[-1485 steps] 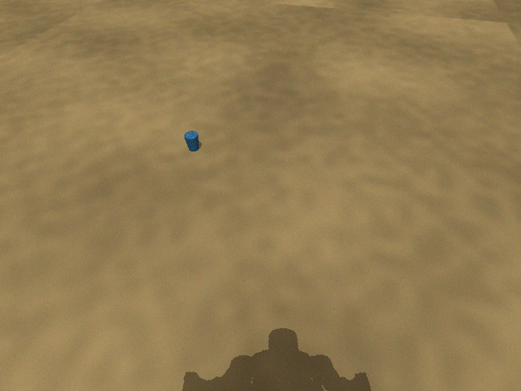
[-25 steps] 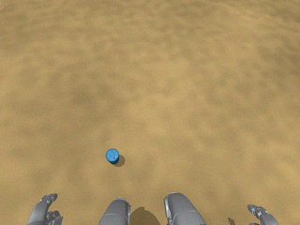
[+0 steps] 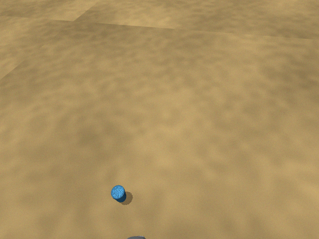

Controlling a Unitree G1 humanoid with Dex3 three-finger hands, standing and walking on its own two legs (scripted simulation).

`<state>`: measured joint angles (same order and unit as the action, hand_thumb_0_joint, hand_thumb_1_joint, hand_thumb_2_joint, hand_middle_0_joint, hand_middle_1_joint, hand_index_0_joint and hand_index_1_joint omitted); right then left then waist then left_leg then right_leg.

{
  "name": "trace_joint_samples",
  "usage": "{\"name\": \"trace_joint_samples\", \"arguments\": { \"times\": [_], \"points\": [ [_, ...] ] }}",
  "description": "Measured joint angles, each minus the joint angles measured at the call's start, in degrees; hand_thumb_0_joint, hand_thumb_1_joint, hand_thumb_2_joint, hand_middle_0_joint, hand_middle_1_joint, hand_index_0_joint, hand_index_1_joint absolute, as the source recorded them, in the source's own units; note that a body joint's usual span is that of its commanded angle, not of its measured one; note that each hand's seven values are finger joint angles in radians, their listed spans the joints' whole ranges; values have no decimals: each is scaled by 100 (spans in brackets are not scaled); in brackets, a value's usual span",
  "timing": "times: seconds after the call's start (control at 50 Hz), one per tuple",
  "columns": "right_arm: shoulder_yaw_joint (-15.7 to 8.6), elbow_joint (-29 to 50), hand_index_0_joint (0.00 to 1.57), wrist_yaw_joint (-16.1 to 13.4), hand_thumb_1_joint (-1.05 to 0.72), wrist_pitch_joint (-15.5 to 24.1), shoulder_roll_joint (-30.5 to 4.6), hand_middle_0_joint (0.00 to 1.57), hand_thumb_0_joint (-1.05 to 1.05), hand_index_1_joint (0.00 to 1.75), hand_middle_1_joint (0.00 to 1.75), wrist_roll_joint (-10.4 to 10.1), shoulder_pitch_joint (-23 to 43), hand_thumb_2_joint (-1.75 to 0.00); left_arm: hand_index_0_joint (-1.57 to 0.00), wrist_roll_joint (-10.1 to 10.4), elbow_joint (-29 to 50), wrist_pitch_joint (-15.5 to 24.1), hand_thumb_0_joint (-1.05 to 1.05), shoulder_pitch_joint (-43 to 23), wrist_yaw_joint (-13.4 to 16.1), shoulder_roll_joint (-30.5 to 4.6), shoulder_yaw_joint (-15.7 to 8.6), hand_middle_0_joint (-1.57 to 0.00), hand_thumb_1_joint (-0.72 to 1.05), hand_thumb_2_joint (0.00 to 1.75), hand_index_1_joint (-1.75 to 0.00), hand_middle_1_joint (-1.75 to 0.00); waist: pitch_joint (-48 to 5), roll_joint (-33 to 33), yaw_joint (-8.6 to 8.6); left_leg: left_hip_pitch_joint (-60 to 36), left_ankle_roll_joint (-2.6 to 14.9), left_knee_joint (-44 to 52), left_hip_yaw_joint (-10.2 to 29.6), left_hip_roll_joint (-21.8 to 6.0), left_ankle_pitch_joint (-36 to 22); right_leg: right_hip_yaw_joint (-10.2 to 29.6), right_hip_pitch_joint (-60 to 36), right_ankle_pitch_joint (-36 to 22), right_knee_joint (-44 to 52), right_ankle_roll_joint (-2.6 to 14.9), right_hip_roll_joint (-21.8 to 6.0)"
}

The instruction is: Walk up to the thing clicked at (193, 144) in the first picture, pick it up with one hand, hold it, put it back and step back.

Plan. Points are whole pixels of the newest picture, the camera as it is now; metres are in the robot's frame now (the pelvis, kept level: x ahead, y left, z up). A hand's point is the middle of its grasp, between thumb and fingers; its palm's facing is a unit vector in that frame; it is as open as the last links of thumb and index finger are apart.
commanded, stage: stand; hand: left
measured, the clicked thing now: (119, 194) +0.45 +0.32 -0.71
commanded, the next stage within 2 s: none
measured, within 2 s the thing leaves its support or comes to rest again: neither
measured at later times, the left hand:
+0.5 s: hand out of the picture +0.10 +0.26 -0.14, palm faces -0.02 -0.95 -0.30, open 7.4 cm
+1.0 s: hand out of the picture +0.08 +0.28 -0.14, palm faces -0.04 -0.95 -0.31, open 7.4 cm
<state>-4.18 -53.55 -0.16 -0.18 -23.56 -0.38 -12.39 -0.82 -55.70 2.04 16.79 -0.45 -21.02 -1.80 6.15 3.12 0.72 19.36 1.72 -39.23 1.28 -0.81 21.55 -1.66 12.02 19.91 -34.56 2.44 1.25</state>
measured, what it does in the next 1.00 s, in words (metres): steps on the spot: left foot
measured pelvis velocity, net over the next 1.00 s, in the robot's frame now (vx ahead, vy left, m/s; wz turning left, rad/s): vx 0.01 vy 0.04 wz -0.02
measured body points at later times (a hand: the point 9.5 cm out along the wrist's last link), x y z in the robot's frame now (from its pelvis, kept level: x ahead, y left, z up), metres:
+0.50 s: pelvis +0.00 +0.02 +0.02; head +0.00 +0.03 +0.47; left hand +0.10 +0.31 -0.12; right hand +0.09 -0.28 -0.10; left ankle +0.04 +0.13 -0.73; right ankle -0.01 -0.09 -0.73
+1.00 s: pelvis +0.01 +0.04 +0.02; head +0.03 +0.04 +0.47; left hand +0.08 +0.33 -0.12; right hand +0.10 -0.26 -0.11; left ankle +0.04 +0.13 -0.73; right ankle -0.01 -0.09 -0.73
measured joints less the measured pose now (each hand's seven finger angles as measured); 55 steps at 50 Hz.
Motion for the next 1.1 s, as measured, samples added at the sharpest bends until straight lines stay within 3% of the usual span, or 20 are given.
{"name": "trace_joint_samples", "arguments": {
  "times": [0.04, 0.08, 0.18, 0.38, 0.58, 1.1],
  "points": [
    [87, -34, 21, 26, -91, -16, 149, 20, 1, 30, 30, 7, 142, -90, -20, 30, 37, 1, 1, -137, 44, 39, 31, -21, 90, 90, -30, -30, 74, 2, 2, -252, 4, 396, -25, -6, -319, -55, 2, 3, -6, 7, 34],
    [164, -95, 21, 31, -91, -40, 348, 20, 1, 30, 30, 23, 337, -90, -20, 64, 43, -29, 1, -316, 86, 56, 54, -21, 90, 90, -30, -30, 204, -159, 26, -435, -160, 730, -53, 51, -795, -24, -33, -6, -10, 2, -24],
    [311, -265, 21, 81, -90, -22, 510, 21, 1, 30, 30, -6, 656, -90, -20, 111, -32, -75, 1, -676, 97, 260, 163, -21, 90, 90, -30, -30, 183, -254, 39, -636, -275, 1146, -54, 19, -1010, -15, -269, -297, 501, -40, 3],
    [372, -734, 21, 100, -90, 73, 493, 21, 1, 30, 30, 42, 855, -90, -20, 67, -459, -74, 1, -1072, -20, 230, 180, -21, 90, 90, -30, -30, -240, -420, -77, -956, -192, 1694, -119, 37, -1257, 54, -657, -672, 1245, -127, -14],
    [347, -1128, 21, 65, -91, 110, 409, 20, 1, 30, 30, 63, 803, -90, -20, 55, -820, -102, 1, -1136, -42, 70, 102, -21, 90, 90, -30, -30, -246, -415, -98, -1002, -91, 1986, -218, 119, -1407, 149, -677, -847, 1530, -236, -102],
    [351, -1254, 21, 53, -90, 94, 496, 21, 1, 30, 30, 61, 985, -90, -20, 38, -969, -126, 1, -1072, 9, 174, 168, -21, 90, 90, -30, -30, -308, -407, -72, -1068, -18, 2164, -278, 229, -1360, 208, -697, -769, 1630, -319, -214]
  ]
}}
